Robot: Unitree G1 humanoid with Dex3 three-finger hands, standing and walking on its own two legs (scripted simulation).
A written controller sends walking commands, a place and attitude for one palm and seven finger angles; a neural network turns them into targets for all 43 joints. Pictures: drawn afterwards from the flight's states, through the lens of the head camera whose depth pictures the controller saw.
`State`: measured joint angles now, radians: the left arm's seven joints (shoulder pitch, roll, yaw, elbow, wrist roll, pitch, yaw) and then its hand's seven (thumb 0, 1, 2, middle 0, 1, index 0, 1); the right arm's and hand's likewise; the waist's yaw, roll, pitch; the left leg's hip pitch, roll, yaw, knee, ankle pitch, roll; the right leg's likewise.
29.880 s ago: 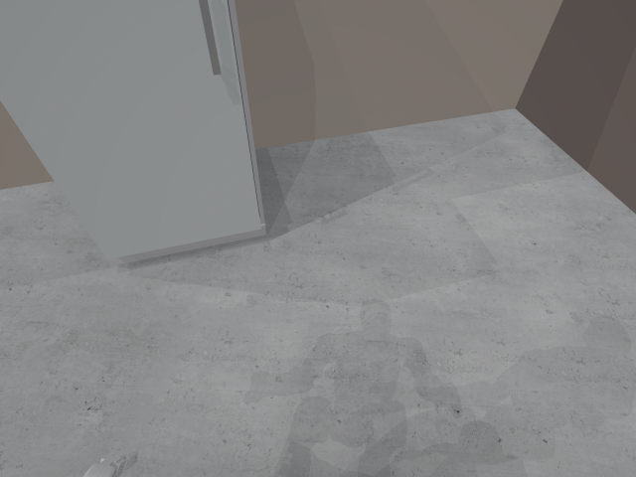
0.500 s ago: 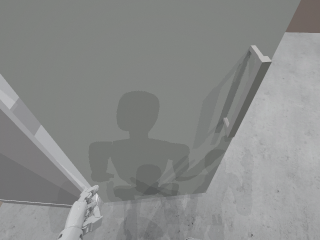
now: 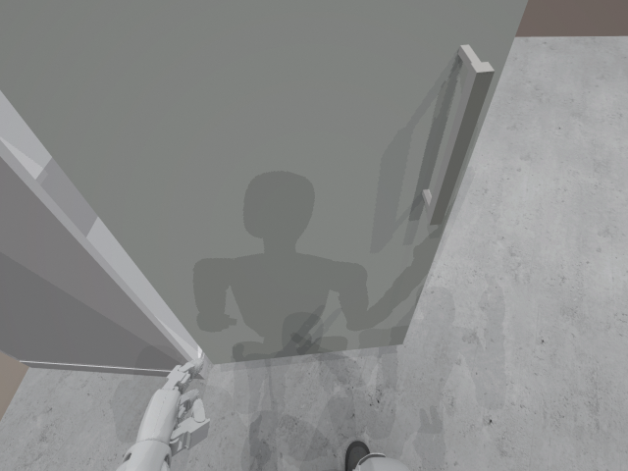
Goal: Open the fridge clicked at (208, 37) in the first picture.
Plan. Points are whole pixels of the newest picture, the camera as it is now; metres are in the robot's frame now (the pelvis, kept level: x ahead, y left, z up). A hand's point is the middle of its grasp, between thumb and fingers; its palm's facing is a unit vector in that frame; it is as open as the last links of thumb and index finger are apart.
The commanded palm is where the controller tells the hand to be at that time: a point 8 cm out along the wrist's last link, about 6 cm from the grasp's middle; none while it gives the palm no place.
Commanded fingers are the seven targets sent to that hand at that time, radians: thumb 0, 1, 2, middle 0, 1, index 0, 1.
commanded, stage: step back with the hand held close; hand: right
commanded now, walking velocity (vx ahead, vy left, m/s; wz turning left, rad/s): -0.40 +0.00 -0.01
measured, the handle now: (448, 148) +0.49 -0.18 +0.13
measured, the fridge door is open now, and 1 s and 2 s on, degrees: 80 80 80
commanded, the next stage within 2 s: stop stepping back and stand still in 0.18 s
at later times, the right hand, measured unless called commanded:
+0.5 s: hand out of the picture +0.05 -0.27 +0.17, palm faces +0.38 +0.78 -0.49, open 7.4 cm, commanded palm +0.01 -0.30 +0.18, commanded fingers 0.00 -0.90 -0.90 0.20 0.30 0.20 0.30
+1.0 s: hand out of the picture -0.02 -0.32 +0.18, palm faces +0.58 +0.73 -0.36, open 7.4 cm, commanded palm -0.07 -0.34 +0.18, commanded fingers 0.00 -0.90 -0.90 0.20 0.30 0.20 0.30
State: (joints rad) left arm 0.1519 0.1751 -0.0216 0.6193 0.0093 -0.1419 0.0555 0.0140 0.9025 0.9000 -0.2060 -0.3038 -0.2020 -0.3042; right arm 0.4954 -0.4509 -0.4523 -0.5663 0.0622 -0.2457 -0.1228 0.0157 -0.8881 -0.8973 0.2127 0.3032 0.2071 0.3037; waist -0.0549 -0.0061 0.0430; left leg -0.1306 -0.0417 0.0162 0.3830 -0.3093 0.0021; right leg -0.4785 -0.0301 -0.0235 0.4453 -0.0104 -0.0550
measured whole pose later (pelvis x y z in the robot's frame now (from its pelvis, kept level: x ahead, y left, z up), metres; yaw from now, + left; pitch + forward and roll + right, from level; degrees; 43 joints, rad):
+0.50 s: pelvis -0.13 +0.00 +0.00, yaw +0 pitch -1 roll +2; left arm 0.25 0.20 0.00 0.61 0.00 -0.10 0.06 0.01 0.90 0.90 -0.21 -0.30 -0.20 -0.30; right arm 0.61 -0.48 -0.45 -0.58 0.06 -0.19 -0.11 0.02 -0.88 -0.90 0.22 0.30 0.21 0.30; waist -0.03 0.03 0.02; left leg -0.22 -0.03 0.04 0.49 -0.25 0.03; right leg -0.54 0.02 0.02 0.80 -0.31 0.00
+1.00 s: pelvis -0.18 -0.03 +0.00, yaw -4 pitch -2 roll +1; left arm 0.30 0.20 -0.01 0.70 0.01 -0.10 0.06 0.02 0.90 0.90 -0.21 -0.30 -0.20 -0.30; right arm 0.46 -0.39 -0.43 -0.43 0.03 -0.22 -0.14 0.01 -0.88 -0.90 0.22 0.30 0.21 0.30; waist -0.04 0.04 -0.04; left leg -0.26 0.00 0.06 0.58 -0.29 0.04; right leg -0.41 -0.03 -0.04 0.86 -0.42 -0.04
